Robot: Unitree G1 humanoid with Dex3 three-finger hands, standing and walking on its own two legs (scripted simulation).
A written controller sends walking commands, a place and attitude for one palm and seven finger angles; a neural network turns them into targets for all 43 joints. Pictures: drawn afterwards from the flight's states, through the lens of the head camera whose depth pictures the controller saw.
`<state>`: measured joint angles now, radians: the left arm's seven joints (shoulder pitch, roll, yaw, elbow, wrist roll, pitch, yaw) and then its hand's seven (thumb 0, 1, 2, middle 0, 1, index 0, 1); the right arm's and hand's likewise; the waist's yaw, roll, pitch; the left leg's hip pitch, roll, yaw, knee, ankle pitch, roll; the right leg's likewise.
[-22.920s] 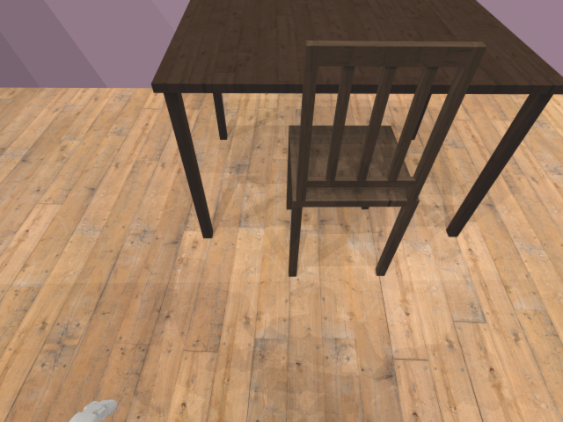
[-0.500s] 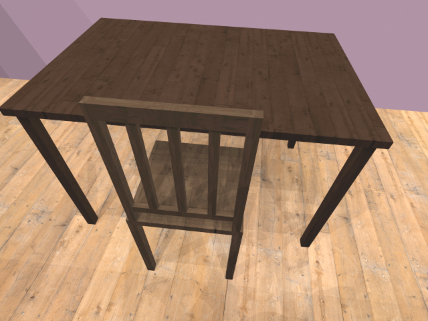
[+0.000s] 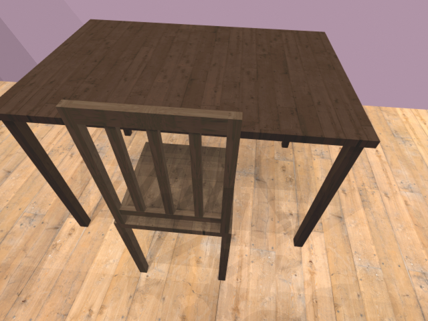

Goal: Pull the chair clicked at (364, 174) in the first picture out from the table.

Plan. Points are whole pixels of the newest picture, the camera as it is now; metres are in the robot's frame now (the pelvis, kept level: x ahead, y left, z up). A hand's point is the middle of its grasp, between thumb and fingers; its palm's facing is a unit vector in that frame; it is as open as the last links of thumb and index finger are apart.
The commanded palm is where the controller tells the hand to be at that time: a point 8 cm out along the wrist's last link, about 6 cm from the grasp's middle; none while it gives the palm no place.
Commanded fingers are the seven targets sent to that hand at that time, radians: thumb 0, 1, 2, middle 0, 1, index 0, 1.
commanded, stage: look again from close up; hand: left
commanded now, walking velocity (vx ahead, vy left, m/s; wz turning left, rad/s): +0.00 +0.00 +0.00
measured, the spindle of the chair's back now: (162, 176) +0.47 +0.16 -0.06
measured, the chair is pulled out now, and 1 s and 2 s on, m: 0.00 0.00 0.00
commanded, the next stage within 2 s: none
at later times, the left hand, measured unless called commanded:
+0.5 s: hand out of the picture -0.01 +0.16 -0.17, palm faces +0.03 -0.98 -0.20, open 7.3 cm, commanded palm none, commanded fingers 0.00 0.90 0.90 -0.20 -0.30 -0.20 -0.30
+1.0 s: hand out of the picture -0.01 +0.16 -0.17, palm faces +0.03 -0.98 -0.21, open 7.3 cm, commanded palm none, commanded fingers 0.00 0.90 0.90 -0.20 -0.30 -0.20 -0.30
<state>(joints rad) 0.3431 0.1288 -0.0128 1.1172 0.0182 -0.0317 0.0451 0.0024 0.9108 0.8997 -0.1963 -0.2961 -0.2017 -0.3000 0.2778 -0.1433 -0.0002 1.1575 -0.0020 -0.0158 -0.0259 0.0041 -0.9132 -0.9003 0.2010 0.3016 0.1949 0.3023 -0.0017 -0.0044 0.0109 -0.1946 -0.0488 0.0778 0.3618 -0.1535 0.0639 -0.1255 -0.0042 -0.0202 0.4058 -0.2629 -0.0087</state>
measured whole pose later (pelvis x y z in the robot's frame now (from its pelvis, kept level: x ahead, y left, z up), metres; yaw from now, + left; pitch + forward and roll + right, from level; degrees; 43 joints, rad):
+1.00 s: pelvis +0.02 -0.01 +0.00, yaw +0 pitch -1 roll +0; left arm 0.33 0.16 -0.01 1.13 0.02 -0.03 0.04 0.00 0.91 0.90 -0.20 -0.30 -0.20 -0.30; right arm 0.27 -0.16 0.01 1.15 0.00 -0.01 -0.03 0.00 -0.91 -0.90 0.20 0.30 0.20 0.30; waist 0.00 0.00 0.01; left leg -0.17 -0.04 0.06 0.36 -0.18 0.05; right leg -0.09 0.01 -0.03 0.38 -0.28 -0.02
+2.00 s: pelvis +0.02 -0.01 +0.00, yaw +1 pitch -1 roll +1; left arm 0.36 0.13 0.00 1.13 0.02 -0.02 0.05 0.00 0.91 0.90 -0.20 -0.30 -0.20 -0.30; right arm 0.31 -0.13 0.02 1.15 0.00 -0.02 -0.04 0.00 -0.91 -0.90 0.20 0.30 0.20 0.30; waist 0.00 0.00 0.00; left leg -0.17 -0.04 0.05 0.38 -0.19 0.04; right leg -0.08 0.00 -0.05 0.39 -0.29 -0.02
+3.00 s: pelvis +0.03 -0.02 +0.00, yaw +2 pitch -1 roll +0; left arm 0.39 0.11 0.00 1.13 0.02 -0.02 0.05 0.00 0.91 0.90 -0.20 -0.30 -0.20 -0.30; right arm 0.33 -0.11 0.02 1.16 0.00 -0.02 -0.04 0.00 -0.91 -0.90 0.20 0.30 0.19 0.30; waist 0.01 0.00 -0.01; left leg -0.17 -0.03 0.04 0.40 -0.21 0.03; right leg -0.06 0.02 -0.05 0.37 -0.30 -0.04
